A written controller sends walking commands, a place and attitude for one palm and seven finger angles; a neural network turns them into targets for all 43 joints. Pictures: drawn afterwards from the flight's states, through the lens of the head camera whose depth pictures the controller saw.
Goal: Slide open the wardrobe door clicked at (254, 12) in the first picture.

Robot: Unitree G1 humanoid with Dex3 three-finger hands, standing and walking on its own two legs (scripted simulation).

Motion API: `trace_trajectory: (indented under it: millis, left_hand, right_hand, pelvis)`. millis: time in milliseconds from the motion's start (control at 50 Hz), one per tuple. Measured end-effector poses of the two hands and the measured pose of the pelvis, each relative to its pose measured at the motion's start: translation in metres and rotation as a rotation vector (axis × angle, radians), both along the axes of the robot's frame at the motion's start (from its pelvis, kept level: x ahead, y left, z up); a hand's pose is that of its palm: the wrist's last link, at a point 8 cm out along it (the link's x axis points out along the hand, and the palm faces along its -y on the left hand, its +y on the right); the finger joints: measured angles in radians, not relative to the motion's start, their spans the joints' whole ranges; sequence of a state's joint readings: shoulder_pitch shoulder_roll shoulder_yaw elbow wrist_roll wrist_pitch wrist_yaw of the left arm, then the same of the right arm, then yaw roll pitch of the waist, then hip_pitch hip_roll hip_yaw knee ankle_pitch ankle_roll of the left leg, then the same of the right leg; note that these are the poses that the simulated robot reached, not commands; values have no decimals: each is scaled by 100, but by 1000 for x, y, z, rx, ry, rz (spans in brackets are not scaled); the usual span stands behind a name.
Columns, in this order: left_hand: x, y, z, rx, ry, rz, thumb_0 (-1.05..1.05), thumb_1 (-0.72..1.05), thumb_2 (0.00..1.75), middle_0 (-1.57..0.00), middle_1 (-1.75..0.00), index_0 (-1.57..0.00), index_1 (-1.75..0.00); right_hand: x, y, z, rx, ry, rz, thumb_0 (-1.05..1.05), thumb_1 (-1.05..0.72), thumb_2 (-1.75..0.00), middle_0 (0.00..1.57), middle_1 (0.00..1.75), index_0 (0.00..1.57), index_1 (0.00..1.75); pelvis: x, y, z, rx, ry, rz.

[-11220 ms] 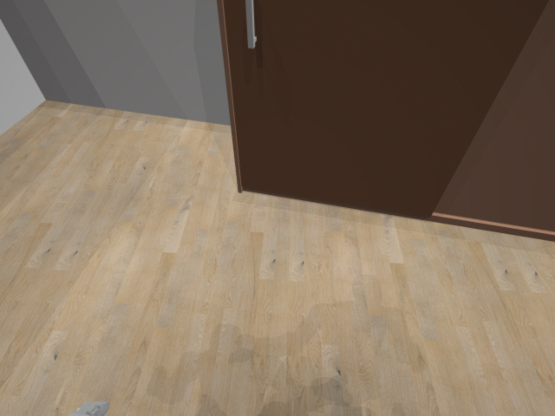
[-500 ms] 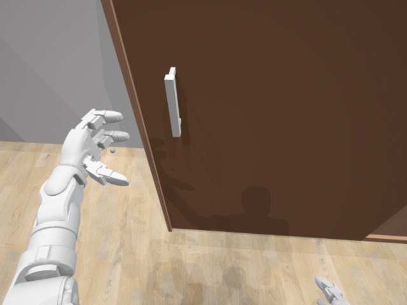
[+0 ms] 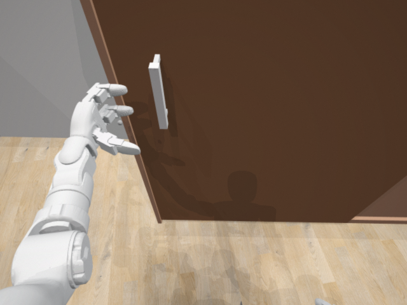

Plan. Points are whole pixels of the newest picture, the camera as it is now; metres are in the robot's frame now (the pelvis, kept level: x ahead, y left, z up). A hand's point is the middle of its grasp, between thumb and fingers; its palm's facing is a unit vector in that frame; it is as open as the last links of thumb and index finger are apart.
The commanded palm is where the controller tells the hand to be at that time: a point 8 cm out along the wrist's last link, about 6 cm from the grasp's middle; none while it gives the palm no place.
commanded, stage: move the hooked fingers beside the handle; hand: left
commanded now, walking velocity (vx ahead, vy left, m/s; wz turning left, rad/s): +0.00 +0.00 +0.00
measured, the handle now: (160, 94) +0.54 +0.09 +0.11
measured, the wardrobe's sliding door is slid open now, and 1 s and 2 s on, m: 0.00 0.00 0.00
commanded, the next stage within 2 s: feel for the door with the fingertips in 1.06 s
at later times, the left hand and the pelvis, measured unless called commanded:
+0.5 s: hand (138, 109) +0.49 +0.13 +0.11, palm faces -0.04 -1.00 +0.00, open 13.9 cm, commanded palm +0.46 +0.19 +0.11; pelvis +0.00 +0.00 -0.01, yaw -1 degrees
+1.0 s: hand (138, 113) +0.47 +0.13 +0.11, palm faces -0.04 -1.00 -0.01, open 14.0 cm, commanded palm +0.45 +0.18 +0.11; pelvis +0.00 +0.00 -0.01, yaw +0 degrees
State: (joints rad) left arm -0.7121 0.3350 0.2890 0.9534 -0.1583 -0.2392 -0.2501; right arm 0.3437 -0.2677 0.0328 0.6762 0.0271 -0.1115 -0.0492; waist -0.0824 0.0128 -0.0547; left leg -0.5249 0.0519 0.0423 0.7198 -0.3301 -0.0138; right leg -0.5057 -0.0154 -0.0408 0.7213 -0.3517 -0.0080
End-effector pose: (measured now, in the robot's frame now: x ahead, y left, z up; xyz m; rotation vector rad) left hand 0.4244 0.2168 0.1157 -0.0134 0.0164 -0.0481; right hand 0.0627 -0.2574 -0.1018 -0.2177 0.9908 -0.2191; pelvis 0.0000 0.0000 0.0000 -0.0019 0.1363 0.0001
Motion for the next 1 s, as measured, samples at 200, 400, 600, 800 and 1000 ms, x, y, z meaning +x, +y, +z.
trace_trajectory:
  millis: [200,400,600,800,1000]
  left_hand:
    - [29,-14,-1,0,3,-13,-1,-50,30,-30,-120,-30,-120]
    - [52,-27,-5,4,-5,-1,-1,-50,30,-31,-121,-32,-122]
    - [47,-27,-11,14,-2,11,-1,-50,30,-31,-121,-31,-121]
    - [37,-32,-5,12,-10,7,-1,-50,30,-30,-120,-30,-120]
    - [29,-31,-4,22,-19,6,-1,-50,30,-30,-120,-30,-120]
  right_hand:
    - [-31,0,-8,-8,96,-29,1,-90,-90,21,30,20,30]
    - [-63,3,-14,7,190,-67,1,-90,-90,21,30,20,30]
    - [-64,6,-16,26,206,-84,1,-90,-90,21,30,20,30]
    - [-32,1,-14,27,127,-50,1,-90,-90,21,30,20,30]
    - [-10,-3,-11,16,74,-19,1,-90,-90,21,30,20,30]
  pelvis:
    - [-3,3,-6,-6,48,2]
    - [-3,5,-12,-6,97,-10]
    - [1,4,-11,-7,91,-16]
    - [4,1,-8,-5,71,-10]
    - [1,-2,-8,-4,61,-1]
